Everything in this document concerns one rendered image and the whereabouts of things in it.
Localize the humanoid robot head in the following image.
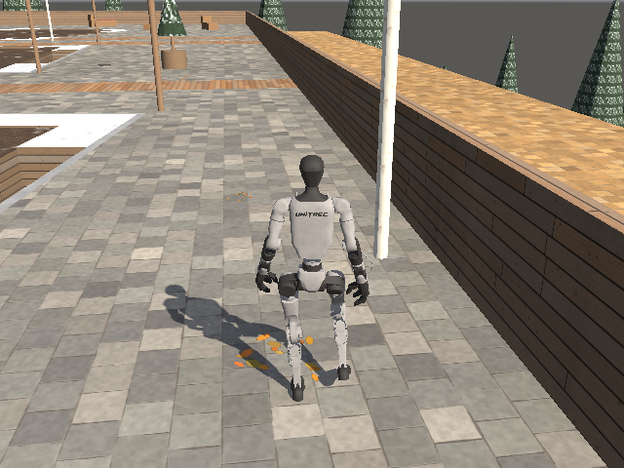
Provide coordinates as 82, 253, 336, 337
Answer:
295, 155, 329, 202

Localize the left robot forearm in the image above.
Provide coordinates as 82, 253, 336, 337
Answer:
257, 235, 276, 275

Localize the robot right hand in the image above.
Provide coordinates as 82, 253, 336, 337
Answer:
346, 280, 370, 306

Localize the robot left hand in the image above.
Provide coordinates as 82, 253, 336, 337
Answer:
255, 272, 278, 293

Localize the right robot forearm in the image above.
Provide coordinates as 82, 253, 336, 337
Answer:
348, 237, 368, 284

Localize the robot left thigh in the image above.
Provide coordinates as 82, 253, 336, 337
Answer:
278, 272, 302, 343

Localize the robot left upper arm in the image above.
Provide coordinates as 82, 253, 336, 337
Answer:
265, 197, 292, 251

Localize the robot right upper arm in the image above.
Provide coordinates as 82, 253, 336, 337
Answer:
332, 197, 357, 253

